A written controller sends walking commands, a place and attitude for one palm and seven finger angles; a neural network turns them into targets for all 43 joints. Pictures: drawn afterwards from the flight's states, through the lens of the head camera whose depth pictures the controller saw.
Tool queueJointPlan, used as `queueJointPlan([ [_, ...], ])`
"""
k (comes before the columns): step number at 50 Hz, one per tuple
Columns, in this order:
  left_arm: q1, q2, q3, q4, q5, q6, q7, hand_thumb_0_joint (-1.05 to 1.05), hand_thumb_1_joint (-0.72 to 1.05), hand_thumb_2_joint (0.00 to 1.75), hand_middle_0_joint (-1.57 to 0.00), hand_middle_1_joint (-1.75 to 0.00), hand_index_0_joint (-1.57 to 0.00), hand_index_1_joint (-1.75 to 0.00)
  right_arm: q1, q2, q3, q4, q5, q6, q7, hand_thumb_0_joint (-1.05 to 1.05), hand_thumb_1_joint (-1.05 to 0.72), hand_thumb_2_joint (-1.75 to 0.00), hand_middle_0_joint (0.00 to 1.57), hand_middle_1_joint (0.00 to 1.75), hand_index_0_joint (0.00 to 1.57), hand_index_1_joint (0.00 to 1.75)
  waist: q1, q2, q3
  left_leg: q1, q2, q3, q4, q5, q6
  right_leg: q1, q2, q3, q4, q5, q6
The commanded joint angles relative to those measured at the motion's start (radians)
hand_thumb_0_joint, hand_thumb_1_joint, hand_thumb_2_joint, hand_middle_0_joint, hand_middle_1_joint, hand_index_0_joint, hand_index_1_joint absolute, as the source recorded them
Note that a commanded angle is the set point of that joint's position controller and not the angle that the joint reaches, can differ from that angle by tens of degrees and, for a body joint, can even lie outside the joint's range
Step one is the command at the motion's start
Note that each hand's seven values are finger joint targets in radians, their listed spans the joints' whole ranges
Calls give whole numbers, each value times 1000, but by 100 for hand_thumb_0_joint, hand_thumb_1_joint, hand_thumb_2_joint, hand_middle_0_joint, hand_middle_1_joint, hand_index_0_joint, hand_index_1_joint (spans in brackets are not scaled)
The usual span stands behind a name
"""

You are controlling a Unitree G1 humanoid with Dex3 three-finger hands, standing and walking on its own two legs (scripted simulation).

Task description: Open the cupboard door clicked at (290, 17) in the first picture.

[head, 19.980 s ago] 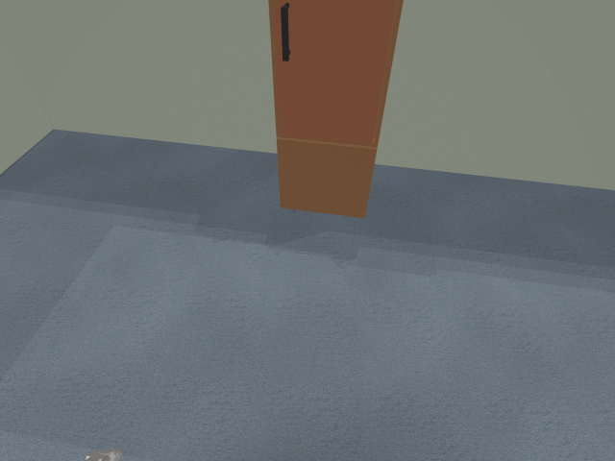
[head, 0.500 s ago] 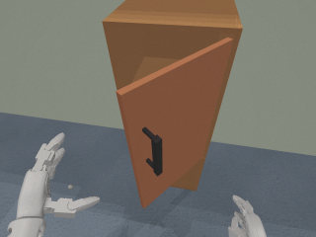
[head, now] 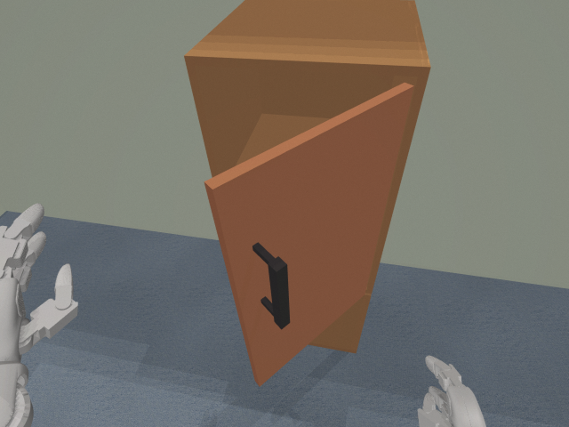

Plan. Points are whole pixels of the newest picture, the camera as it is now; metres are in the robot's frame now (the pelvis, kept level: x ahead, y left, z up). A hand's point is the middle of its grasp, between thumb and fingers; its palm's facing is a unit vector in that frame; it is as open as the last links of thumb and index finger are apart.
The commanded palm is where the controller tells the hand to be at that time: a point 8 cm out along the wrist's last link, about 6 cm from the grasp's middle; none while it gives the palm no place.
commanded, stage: draw the hand back to the body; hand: left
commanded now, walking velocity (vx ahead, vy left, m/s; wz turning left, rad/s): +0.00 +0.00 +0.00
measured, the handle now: (271, 287) +0.30 +0.07 +0.04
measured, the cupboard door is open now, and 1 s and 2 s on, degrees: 52 52 52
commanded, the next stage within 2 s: step back with the hand held close in 0.30 s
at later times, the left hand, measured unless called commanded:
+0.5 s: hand (72, 309) +0.18 +0.26 +0.15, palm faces +0.45 -0.79 -0.41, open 7.4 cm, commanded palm +0.13 +0.29 +0.17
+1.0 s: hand (20, 358) +0.13 +0.28 +0.15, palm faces +0.39 -0.78 -0.50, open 7.4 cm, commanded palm +0.07 +0.32 +0.17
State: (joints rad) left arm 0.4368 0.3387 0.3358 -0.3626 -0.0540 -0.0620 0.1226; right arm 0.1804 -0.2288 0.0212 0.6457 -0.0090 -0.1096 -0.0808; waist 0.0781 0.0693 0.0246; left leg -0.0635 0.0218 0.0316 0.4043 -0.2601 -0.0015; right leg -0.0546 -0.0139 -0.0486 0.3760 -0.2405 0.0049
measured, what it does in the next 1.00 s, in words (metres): shifts its weight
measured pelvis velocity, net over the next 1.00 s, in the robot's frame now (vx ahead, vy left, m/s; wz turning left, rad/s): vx -0.08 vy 0.02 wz -0.02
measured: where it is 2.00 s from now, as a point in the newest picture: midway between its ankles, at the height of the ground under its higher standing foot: outside the picture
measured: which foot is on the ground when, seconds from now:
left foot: down 0.00-1.00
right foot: down 0.00-1.00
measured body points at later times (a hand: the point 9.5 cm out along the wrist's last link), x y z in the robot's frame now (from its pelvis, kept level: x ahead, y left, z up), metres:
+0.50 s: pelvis -0.01 -0.01 +0.00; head -0.03 -0.03 +0.45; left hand +0.15 +0.30 +0.18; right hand +0.18 -0.23 -0.09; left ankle -0.02 +0.12 -0.74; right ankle -0.02 -0.12 -0.74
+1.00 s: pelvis -0.08 +0.02 -0.01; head -0.06 +0.03 +0.44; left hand +0.10 +0.32 +0.18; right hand +0.10 -0.21 -0.09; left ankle -0.02 +0.12 -0.74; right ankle -0.02 -0.12 -0.74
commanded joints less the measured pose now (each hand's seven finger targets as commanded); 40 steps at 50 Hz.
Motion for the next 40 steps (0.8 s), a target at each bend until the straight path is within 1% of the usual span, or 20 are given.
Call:
queueJointPlan([
  [1,-66,146,80,-168,5,-61,3,0,90,90,-20,-30,-20,-30,-128,-102,-41,-156,1,-52,-6,0,-90,-90,20,30,20,30,-9,-46,-50,2,6,-2,-54,297,22,-6,8,9,-58,244,-15],
  [5,-85,182,110,-218,7,-72,8,0,90,90,-20,-30,-20,-30,-130,-100,-42,-158,-2,-55,-6,0,-90,-90,20,30,20,30,-1,-7,-96,12,-1,-4,-57,286,21,13,7,14,-54,236,-16],
  [6,-87,195,118,-214,7,-71,10,0,90,90,-20,-30,-20,-30,-135,-101,-41,-155,-2,-56,-9,0,-90,-90,20,30,20,30,0,-11,-88,8,-1,-4,-55,292,21,18,6,13,-56,245,-18],
  [9,-82,185,116,-217,5,-74,9,0,90,90,-20,-30,-20,-30,-134,-93,-41,-152,-1,-59,-10,0,-90,-90,20,30,20,30,-3,0,-78,16,-2,2,-54,275,21,1,7,18,-66,235,-15],
  [10,-87,190,120,-211,4,-75,9,0,90,90,-20,-30,-20,-30,-136,-93,-41,-151,-2,-61,-11,0,-90,-90,20,30,20,30,-3,-23,-62,9,-2,1,-56,261,22,-7,9,16,-70,224,-14],
  [11,-90,187,117,-201,5,-74,8,0,90,90,-20,-30,-20,-30,-138,-96,-41,-150,-1,-61,-12,0,-90,-90,20,30,20,30,-4,-14,-52,2,-3,0,-57,252,21,-7,8,17,-75,212,-16],
  [17,-84,170,103,-189,2,-80,5,0,90,90,-20,-30,-20,-30,-137,-95,-43,-144,-1,-66,-12,0,-90,-90,20,30,20,30,-6,-7,-56,12,-1,3,-62,235,24,-13,7,21,-84,193,-13],
  [19,-88,169,102,-180,2,-80,3,0,90,90,-20,-30,-20,-30,-140,-95,-45,-144,-1,-67,-12,0,-90,-90,20,30,20,30,-7,-35,-45,11,0,4,-63,220,26,-23,9,22,-90,178,-10],
  [20,-90,175,107,-180,1,-83,4,0,90,90,-20,-30,-20,-30,-138,-95,-46,-142,-1,-69,-11,0,-90,-90,20,30,20,30,-7,-30,-52,14,-1,7,-62,213,27,-24,8,25,-94,170,-9],
  [21,-169,202,112,-292,3,-96,7,0,90,90,-20,-30,-20,-30,-149,-95,-42,-152,-1,-77,-10,0,-90,-90,20,30,20,30,-4,19,-87,23,-7,-1,-59,217,25,-4,5,28,-91,173,-13],
  [22,-180,311,230,-289,7,-126,14,0,90,90,-20,-30,-20,-30,-129,-115,-38,-184,10,-55,-12,0,-90,-90,20,30,20,30,-53,-39,16,-57,11,-9,-19,152,38,-141,-38,110,-145,217,-12],
  [23,-62,231,177,-190,7,-119,4,0,90,90,-20,-30,-20,-30,-125,-100,-42,-167,4,-33,-11,0,-90,-90,20,30,20,30,-56,-104,3,-61,7,-19,2,139,38,-148,-56,102,-148,211,-12],
  [24,-13,205,153,-184,10,-117,-2,0,90,90,-20,-30,-20,-30,-123,-104,-46,-178,3,-18,-8,0,-90,-90,20,30,20,30,-56,-130,-11,-59,8,-10,17,151,36,-158,-61,103,-146,229,-11],
  [26,11,197,142,-212,12,-125,-1,0,90,90,-20,-30,-20,-30,-125,-111,-53,-186,2,-1,-9,0,-90,-90,20,30,20,30,-61,-53,-61,-70,14,-6,20,199,32,-131,-72,87,-108,293,-12],
  [28,52,200,146,-225,9,-126,3,0,90,90,-20,-30,-20,-30,-115,-115,-58,-201,7,14,-10,0,-90,-90,20,30,20,30,-62,-48,-125,-64,28,-7,12,252,27,-104,-64,75,-66,330,-6],
  [32,74,233,174,-282,8,-129,16,0,90,90,-20,-30,-20,-30,-112,-115,-65,-228,12,32,-17,0,-90,-90,20,30,20,30,-61,-37,-180,-80,47,-19,8,354,25,-75,-52,59,-2,391,2],
  [35,92,253,198,-320,9,-135,25,0,90,90,-20,-30,-20,-30,-109,-116,-72,-243,15,39,-18,0,-90,-90,20,30,20,30,-59,-37,-193,-108,56,-26,10,373,25,-72,-44,57,35,408,4],
  [36,95,268,212,-337,10,-138,27,0,90,90,-20,-30,-20,-30,-117,-117,-73,-245,13,40,-20,0,-90,-90,20,30,20,30,-57,-8,-204,-117,57,-33,8,379,27,-63,-45,57,49,412,3],
  [37,97,255,203,-352,10,-141,28,0,90,90,-20,-30,-20,-30,-111,-114,-73,-254,15,40,-19,0,-90,-90,20,30,20,30,-57,1,-195,-134,65,-36,2,368,26,-66,-39,53,64,390,4],
  [40,113,247,208,-347,12,-148,32,0,90,90,-20,-30,-20,-30,-103,-119,-76,-259,14,36,-15,0,-90,-90,20,30,20,30,-58,14,-163,-215,86,-53,-31,259,36,-76,-25,57,102,295,9],
])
